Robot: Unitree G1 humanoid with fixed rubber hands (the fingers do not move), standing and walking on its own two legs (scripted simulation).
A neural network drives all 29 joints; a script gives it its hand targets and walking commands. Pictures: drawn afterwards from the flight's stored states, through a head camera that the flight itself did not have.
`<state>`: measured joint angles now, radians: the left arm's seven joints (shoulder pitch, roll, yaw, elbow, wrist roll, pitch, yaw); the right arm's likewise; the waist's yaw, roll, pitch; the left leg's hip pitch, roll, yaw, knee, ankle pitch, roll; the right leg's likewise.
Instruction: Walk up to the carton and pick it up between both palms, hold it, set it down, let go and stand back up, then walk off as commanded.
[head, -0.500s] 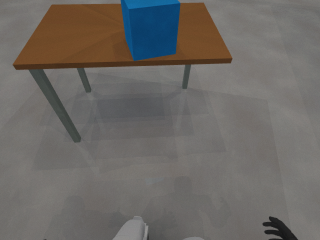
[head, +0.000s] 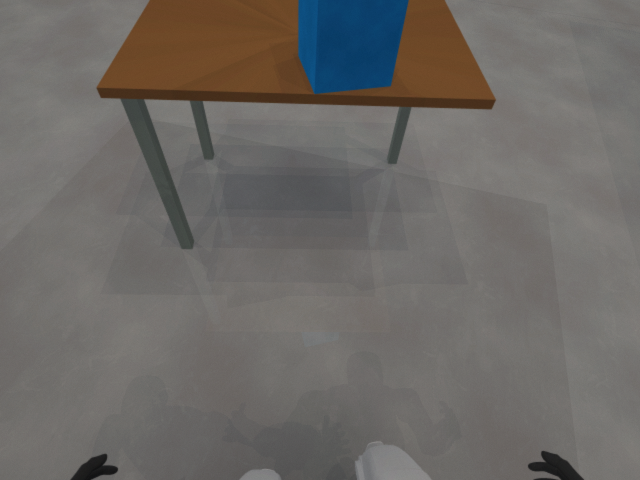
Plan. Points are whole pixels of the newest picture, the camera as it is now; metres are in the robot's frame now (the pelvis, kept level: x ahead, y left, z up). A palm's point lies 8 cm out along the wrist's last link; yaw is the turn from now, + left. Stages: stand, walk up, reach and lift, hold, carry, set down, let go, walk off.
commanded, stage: walk off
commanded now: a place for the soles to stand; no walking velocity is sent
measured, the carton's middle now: (347, 27) +1.05 -0.10 +0.05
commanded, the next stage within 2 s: stand in 1.50 s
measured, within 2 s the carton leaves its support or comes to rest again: neither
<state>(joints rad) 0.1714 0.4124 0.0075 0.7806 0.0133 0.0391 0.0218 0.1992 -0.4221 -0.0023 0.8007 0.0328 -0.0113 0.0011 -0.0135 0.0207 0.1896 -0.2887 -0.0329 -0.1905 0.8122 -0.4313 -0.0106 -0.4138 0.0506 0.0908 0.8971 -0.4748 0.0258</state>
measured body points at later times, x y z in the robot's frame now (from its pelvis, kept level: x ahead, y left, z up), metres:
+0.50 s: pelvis -0.03 -0.10 +0.00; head +0.01 -0.11 +0.44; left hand +0.06 +0.21 -0.11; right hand +0.06 -0.42 -0.12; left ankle -0.01 +0.07 -0.68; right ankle +0.00 -0.20 -0.71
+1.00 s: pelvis -0.05 -0.05 +0.00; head -0.03 -0.05 +0.45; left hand +0.07 +0.26 -0.11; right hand +0.03 -0.38 -0.11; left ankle +0.00 +0.10 -0.71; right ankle +0.00 -0.20 -0.71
